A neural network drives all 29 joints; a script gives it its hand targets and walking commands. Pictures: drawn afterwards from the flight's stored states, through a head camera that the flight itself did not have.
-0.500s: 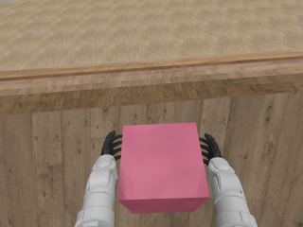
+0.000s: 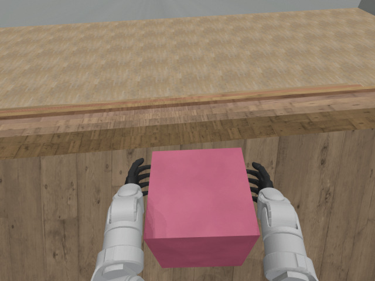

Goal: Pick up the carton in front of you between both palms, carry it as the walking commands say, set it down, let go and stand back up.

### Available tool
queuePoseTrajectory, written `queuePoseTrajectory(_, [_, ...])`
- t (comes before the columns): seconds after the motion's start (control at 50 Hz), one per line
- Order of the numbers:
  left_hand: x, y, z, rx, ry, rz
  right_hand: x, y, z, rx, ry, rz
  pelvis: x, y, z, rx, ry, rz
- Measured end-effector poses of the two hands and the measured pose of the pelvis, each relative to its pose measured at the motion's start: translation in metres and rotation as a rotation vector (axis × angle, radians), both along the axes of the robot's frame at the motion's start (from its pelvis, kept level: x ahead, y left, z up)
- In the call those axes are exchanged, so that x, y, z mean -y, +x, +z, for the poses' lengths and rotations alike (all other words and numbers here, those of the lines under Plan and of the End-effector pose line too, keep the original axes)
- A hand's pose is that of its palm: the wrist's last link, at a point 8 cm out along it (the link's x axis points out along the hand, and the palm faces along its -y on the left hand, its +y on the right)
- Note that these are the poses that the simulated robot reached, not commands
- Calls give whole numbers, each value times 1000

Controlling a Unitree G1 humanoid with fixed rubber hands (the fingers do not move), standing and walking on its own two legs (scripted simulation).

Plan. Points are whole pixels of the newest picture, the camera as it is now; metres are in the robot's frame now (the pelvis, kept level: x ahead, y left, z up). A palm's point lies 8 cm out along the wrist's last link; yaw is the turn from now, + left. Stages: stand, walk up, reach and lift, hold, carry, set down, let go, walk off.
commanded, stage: reach and lift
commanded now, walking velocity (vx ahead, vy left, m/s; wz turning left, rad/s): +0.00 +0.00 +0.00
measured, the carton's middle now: (199, 211) +0.30 +0.00 -0.05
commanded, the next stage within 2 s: hold in 0.68 s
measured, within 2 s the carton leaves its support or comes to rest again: neither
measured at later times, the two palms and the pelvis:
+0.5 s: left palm (133, 183) +0.32 +0.15 +0.04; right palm (265, 187) +0.31 -0.15 +0.04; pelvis +0.02 -0.01 +0.01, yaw +0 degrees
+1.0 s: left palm (129, 184) +0.30 +0.15 +0.06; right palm (267, 188) +0.30 -0.15 +0.05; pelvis +0.01 +0.00 +0.01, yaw +0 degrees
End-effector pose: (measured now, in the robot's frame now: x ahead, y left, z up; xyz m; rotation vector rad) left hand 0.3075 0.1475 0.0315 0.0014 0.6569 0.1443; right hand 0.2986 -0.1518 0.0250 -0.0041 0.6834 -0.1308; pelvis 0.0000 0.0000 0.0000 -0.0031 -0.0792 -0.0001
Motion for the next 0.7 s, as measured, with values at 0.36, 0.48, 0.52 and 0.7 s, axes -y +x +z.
queuePoseTrajectory(0.36, [2, 8, 9, 2, 25, -13, 2, 10, 10, 1, -23, 22, 5, 16, 6, 5, 1, 3])
queuePoseTrajectory(0.48, [1, 9, 11, -2, 32, -17, 1, 11, 12, -2, -30, 28, 5, 22, 7, 9, 1, 4])
queuePoseTrajectory(0.52, [1, 8, 12, -3, 33, -18, 1, 11, 12, -3, -32, 29, 5, 23, 8, 11, 0, 4])
queuePoseTrajectory(0.7, [0, 7, 17, 1, 31, -23, 0, 8, 17, 0, -32, 24, 2, 23, 8, 22, 0, 2])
